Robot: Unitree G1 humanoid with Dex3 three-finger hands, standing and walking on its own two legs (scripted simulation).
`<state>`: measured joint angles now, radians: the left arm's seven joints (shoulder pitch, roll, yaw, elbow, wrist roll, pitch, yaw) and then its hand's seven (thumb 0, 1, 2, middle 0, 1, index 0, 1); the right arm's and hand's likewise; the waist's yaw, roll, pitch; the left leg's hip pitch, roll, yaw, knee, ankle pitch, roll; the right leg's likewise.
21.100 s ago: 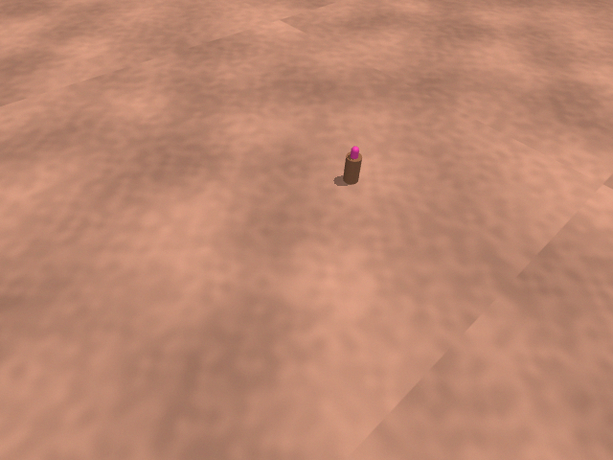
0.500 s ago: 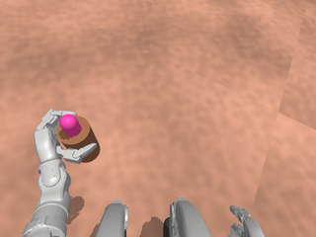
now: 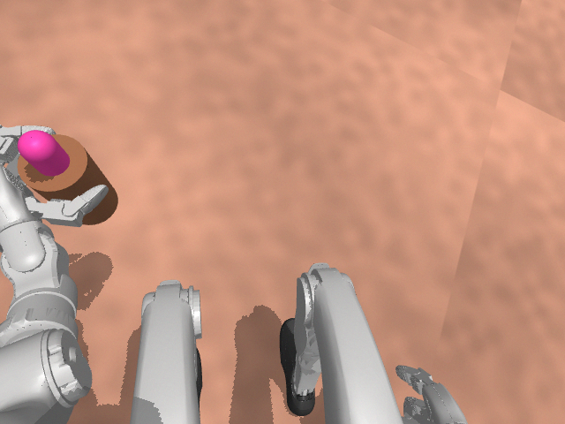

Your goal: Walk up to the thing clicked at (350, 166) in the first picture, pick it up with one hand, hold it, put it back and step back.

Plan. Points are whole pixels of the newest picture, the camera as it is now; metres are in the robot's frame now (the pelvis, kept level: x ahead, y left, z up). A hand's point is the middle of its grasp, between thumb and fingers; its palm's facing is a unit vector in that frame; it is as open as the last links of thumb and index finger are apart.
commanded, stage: crouch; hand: left
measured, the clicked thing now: (67, 176) +0.45 +0.25 -0.07
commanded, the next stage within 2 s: lower in 0.92 s
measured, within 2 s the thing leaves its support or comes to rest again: neither
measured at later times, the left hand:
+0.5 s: hand (74, 202) +0.45 +0.28 -0.19, palm faces +0.43 -0.90 -0.05, open 10.9 cm
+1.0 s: hand (81, 211) +0.46 +0.29 -0.25, palm faces +0.43 -0.90 -0.05, open 10.9 cm
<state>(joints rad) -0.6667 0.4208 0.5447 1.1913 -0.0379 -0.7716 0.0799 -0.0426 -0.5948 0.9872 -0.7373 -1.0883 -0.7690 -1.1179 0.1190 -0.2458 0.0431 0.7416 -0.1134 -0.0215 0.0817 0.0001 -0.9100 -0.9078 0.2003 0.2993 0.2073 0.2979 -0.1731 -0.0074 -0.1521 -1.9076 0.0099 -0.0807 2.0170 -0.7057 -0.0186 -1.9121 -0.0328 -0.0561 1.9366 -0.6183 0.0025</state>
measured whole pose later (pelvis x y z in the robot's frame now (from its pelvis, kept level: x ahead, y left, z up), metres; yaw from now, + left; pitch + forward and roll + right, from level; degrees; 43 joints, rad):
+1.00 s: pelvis -0.02 +0.01 -0.14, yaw -5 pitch +27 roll -11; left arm -0.72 0.64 0.65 1.24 -0.02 -0.79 0.03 -0.04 -0.60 1.01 -0.71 -1.12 -0.75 -1.15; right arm 0.05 -0.32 0.21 0.72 -0.21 0.03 0.11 0.00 -0.90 -0.90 0.20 0.30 0.21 0.30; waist -0.24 -0.08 0.09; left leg -2.25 -0.03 -0.18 2.48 -0.70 -0.01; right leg -2.19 -0.04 -0.12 2.31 -0.58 0.04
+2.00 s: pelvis -0.03 +0.02 -0.16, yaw -10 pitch +18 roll -17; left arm -0.71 0.85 0.68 1.41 -0.02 -0.96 0.07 -0.04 -0.61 1.02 -0.72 -1.12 -0.75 -1.14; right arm -0.11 -0.37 0.42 0.63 -0.32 0.02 0.14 -0.01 -0.90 -0.90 0.20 0.30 0.21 0.30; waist -0.27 -0.23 0.28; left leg -2.23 -0.02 -0.30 2.61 -0.72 0.00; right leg -2.12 0.00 -0.21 2.34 -0.56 0.06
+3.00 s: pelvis -0.04 +0.03 -0.16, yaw -11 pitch +15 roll -17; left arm -0.75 0.92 0.64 1.50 -0.06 -1.04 0.04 -0.01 -0.49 0.20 -0.38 -0.27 -0.38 -0.26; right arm -0.13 -0.39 0.48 0.57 -0.33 0.05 0.13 -0.01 -0.88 -0.89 0.20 0.30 0.21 0.30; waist -0.27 -0.26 0.30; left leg -2.21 0.00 -0.32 2.63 -0.72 0.01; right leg -2.10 0.03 -0.23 2.33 -0.53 0.07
